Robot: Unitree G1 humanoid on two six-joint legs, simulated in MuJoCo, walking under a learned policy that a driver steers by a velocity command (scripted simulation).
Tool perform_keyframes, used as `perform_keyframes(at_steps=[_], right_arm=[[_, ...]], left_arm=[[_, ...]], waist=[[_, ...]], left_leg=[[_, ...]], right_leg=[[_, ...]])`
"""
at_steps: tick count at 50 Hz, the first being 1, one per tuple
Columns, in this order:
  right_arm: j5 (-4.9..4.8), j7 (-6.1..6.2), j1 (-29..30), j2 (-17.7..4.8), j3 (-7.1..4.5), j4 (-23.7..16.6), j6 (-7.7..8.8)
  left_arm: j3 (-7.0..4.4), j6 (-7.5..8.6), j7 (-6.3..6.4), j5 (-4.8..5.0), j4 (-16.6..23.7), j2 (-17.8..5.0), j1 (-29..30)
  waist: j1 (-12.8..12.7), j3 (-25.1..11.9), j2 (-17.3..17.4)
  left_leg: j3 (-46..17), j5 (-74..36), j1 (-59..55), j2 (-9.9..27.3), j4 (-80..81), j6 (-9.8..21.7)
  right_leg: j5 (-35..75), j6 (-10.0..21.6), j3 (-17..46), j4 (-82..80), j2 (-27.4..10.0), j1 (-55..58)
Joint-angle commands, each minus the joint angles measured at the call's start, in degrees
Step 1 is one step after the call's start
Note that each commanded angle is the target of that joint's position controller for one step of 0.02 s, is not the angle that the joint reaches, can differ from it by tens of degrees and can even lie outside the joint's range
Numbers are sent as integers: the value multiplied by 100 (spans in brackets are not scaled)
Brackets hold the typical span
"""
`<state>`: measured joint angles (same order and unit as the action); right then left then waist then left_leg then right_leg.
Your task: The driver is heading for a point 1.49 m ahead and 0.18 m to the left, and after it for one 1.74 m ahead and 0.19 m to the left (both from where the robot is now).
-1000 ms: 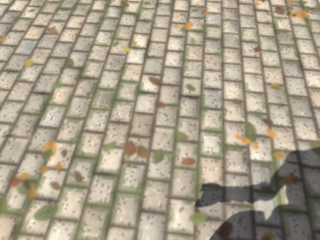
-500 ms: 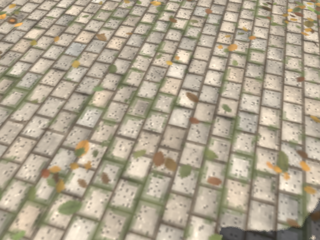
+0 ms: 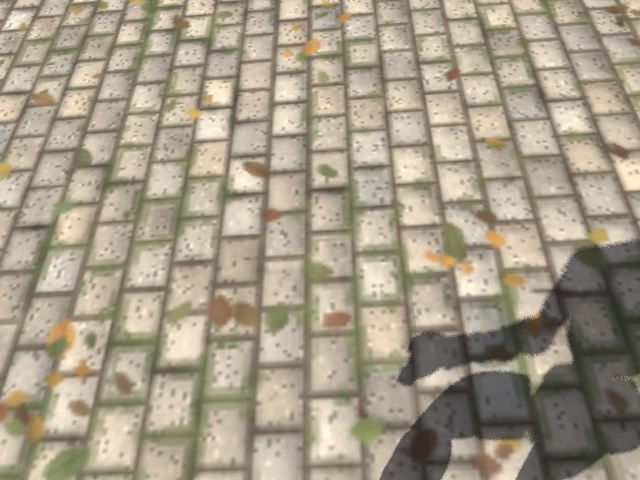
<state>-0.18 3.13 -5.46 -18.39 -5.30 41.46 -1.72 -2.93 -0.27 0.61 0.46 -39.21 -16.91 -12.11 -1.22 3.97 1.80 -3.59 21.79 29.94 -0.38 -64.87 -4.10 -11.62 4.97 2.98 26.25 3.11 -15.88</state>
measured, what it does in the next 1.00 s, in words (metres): steps to the left, turning left: left foot, then left foot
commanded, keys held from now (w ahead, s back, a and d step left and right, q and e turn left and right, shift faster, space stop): e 0.06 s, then no key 0.12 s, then q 0.46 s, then w+q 0.30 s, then w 0.04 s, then w+e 0.02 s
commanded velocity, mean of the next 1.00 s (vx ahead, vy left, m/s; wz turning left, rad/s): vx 0.09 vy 0.00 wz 0.18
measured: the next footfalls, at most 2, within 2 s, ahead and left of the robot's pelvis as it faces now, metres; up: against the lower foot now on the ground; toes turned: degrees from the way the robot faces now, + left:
left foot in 0.34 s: +0.08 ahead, +0.17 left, +0.00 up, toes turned -7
left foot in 0.92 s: +0.09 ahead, +0.21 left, +0.00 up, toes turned +17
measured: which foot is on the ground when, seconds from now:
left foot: up 0.00-0.32, down 0.34-0.58, up 0.60-0.90, down 0.92-1.00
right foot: down 0.00-0.92, up 0.94-1.00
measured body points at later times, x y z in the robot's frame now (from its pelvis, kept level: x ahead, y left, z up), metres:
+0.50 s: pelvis +0.03 +0.03 -0.01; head +0.05 +0.03 +0.44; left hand +0.19 +0.29 -0.12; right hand +0.14 -0.26 -0.12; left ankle +0.04 +0.17 -0.74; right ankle +0.02 -0.06 -0.74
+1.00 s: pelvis +0.08 +0.11 -0.01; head +0.10 +0.14 +0.43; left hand +0.09 +0.43 -0.13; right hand +0.31 -0.10 -0.09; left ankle +0.05 +0.20 -0.74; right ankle +0.03 -0.05 -0.68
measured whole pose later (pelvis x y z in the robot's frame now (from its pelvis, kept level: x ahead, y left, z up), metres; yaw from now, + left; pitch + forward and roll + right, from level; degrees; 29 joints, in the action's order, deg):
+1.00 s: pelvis +0.08 +0.11 -0.01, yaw +16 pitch +2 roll -1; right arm -1.2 -1.6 -11.5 -17.2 -2.8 37.5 1.6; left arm -4.6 2.9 -0.6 1.4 -41.7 -19.6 -16.4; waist -2.1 0.7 -2.1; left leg 1.5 18.4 17.3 -1.3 -34.0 3.5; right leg -26.9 -0.7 -1.2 57.9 -3.6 -20.2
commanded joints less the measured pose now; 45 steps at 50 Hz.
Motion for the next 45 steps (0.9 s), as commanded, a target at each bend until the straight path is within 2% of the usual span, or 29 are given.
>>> perform_keyframes(at_steps=[1,5,9,13,15,16,17,18,19,20,21,23,26,27,28,29,30,31,32,33,34,36,38,40,42,44,45], right_arm=[[1,12,46,-401,-112,-337,86],[-11,-2,67,-428,-114,-292,127],[-11,-50,73,-397,-73,-257,191],[-6,-149,-133,-270,31,-115,260],[-20,-202,-266,-222,72,-47,299],[9,-224,-295,-247,92,-38,323],[64,-220,-250,-470,70,-90,339],[63,-196,-209,-923,-13,-192,337],[-3,-211,-166,-1111,-79,-149,313],[-54,-236,-180,-982,-72,-170,299],[-55,-241,-187,-832,-30,-162,298],[-54,-234,-164,-787,-9,-206,308],[-88,-179,-182,-811,-32,-304,255],[-103,-160,-148,-786,-31,-365,224],[-117,-148,-133,-728,-17,-430,198],[-123,-148,-152,-657,4,-472,172],[-95,-164,-274,-576,26,-505,147],[-65,-186,-294,-633,-8,-531,124],[-86,-208,-259,-802,-94,-541,98],[-132,-229,-308,-776,-116,-519,51],[-152,-259,-219,-606,-55,-550,18],[-155,-331,160,-429,48,-671,30],[-162,-435,303,-364,108,-800,90],[-149,-504,407,-281,171,-909,157],[-155,-539,278,-367,159,-906,191],[-151,-546,-222,-433,107,-748,192],[-151,-515,-659,-554,30,-587,176]], left_arm=[[-279,38,104,24,438,-1016,10],[-273,-31,147,-18,513,-990,86],[-236,-62,120,-86,492,-928,148],[-40,-51,41,-180,371,-515,369],[9,-34,-4,-176,244,-481,446],[21,-14,-22,-157,147,-480,361],[4,35,-23,-179,75,-538,179],[-50,77,-16,-254,65,-686,-63],[-77,102,2,-245,74,-688,-96],[-80,93,46,-228,97,-691,133],[-99,62,90,-197,142,-655,308],[-132,-42,139,-154,201,-565,330],[-195,-61,115,-130,243,-490,205],[-228,-54,98,-120,242,-513,153],[-271,-53,85,-118,243,-592,105],[-314,-53,77,-127,252,-708,35],[-348,-44,70,-148,249,-846,-12],[-323,-8,97,-174,322,-796,81],[-276,35,122,-188,377,-730,85],[-272,70,144,-145,391,-737,160],[-302,98,149,-71,355,-815,228],[-334,121,169,-20,250,-915,0],[-346,140,153,-24,230,-954,-108],[-395,183,87,19,186,-1092,-188],[-436,217,-5,78,136,-1213,-239],[-435,227,-75,168,108,-1222,-107],[-391,252,-91,166,89,-1092,-124]], waist=[[34,-822,-718],[-5,-706,-855],[-95,-638,-945],[-91,-732,-891],[42,-653,-828],[124,-565,-694],[59,-576,-497],[-185,-634,-10],[-289,-670,469],[-120,-643,584],[-63,-638,689],[-53,-599,865],[-39,-695,634],[-29,-700,407],[1,-684,36],[2,-634,-411],[46,-621,-969],[26,-666,-1278],[-1,-616,-929],[88,-619,-534],[85,-451,-460],[-204,-236,-664],[-310,-303,-786],[-354,-345,-782],[-296,-356,-851],[39,-402,-830],[240,-511,-720]], left_leg=[[-256,-309,565,48,347,-115],[-296,-438,445,89,1071,-230],[-209,-357,-83,175,1649,-229],[-31,-381,-1096,347,2545,-132],[94,-816,-1670,272,3414,-18],[92,-1489,-1965,246,4138,79],[-176,-2188,-2167,403,4219,199],[-568,-3328,-2222,755,3944,404],[-705,-3210,-2023,800,3847,701],[-949,-2665,-1739,837,4041,883],[-1197,-2441,-1619,916,4186,957],[-1506,-2385,-1535,972,4195,1048],[-1600,-2178,-1350,816,3943,1014],[-1470,-2009,-1184,649,3746,914],[-1204,-1744,-951,395,3404,752],[-831,-1318,-567,72,2897,532],[-409,-548,-225,-167,2287,331],[-182,1067,78,-100,1172,208],[-260,1516,331,19,104,123],[-307,1264,503,199,-197,109],[-259,802,714,388,119,116],[1,256,910,461,592,94],[228,124,596,456,1239,127],[446,118,117,428,1986,235],[723,-37,-483,279,2571,355],[1006,-547,-1393,57,3331,517],[1083,-569,-2145,-124,3504,630]], right_leg=[[1589,744,1755,-799,-1382,1289],[843,736,1925,-855,-1315,1159],[637,791,1961,-806,-1240,798],[915,783,1708,-700,-1217,497],[926,680,1574,-602,-1151,353],[903,517,1481,-567,-1055,296],[743,287,1394,-460,-902,291],[296,79,1099,-141,-550,267],[68,-114,595,11,-159,293],[-42,-269,302,225,-13,421],[-59,-332,173,398,2,472],[-52,-338,98,547,-9,412],[-3,-243,71,447,-106,546],[142,-168,162,290,-227,660],[328,-26,409,27,-469,787],[689,252,885,-286,-918,988],[1367,700,1553,-572,-1649,1154],[2159,1206,2048,-686,-2348,1188],[2775,1490,2156,-716,-2655,1134],[2122,1375,1860,-804,-2555,1170],[993,1122,1507,-999,-2291,1197],[-594,925,1141,-1380,-1950,1337],[-803,819,752,-1491,-1817,1397],[-665,740,382,-1498,-1813,1313],[-633,674,113,-1418,-1842,1046],[-710,487,-206,-991,-1817,595],[-587,318,-463,-481,-1689,163]])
